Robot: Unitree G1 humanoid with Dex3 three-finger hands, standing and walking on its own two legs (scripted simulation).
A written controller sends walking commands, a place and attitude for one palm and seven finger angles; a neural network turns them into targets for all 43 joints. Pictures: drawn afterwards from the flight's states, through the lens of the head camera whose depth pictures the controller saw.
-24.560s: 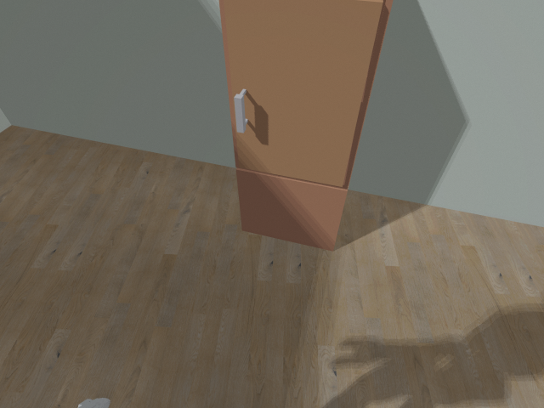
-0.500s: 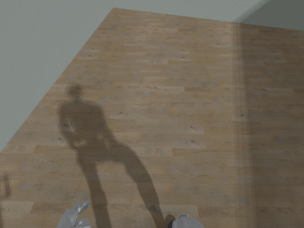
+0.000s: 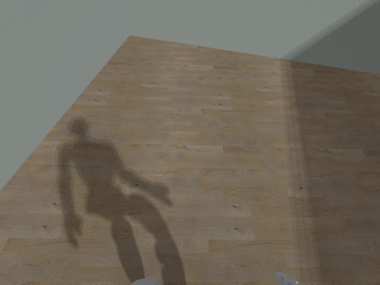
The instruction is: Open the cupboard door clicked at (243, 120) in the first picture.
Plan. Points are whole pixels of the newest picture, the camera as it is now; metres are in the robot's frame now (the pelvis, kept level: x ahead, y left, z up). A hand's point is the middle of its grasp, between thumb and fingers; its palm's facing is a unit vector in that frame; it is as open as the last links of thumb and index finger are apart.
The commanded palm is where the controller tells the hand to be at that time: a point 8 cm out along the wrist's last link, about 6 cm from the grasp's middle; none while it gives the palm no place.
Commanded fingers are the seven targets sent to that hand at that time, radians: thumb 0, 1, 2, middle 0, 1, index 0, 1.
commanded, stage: walk to a spot facing it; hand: left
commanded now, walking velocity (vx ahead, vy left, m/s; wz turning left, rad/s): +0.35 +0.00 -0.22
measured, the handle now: out of the picture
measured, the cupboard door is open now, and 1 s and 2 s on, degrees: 49 49 49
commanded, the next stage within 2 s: turn to face it in 0.16 s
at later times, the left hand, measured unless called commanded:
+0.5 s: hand (146, 226) +0.28 +0.14 -0.15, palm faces +0.05 -0.98 -0.20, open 7.2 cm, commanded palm none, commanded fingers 0.00 0.90 0.90 -0.20 -0.30 -0.20 -0.30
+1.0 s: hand (143, 201) +0.34 +0.16 -0.14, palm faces +0.31 -0.91 -0.27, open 7.4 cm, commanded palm none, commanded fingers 0.00 0.90 0.90 -0.20 -0.30 -0.20 -0.30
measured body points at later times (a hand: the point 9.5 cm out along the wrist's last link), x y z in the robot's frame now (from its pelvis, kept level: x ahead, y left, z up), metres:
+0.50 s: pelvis +0.21 -0.05 +0.02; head +0.24 -0.04 +0.47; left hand +0.28 +0.19 -0.13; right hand +0.20 -0.28 -0.14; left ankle +0.21 +0.07 -0.68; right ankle +0.20 -0.15 -0.72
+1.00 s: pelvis +0.29 -0.08 +0.01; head +0.33 -0.07 +0.45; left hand +0.32 +0.21 -0.12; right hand +0.45 -0.30 -0.14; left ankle +0.29 +0.06 -0.72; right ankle +0.34 -0.21 -0.73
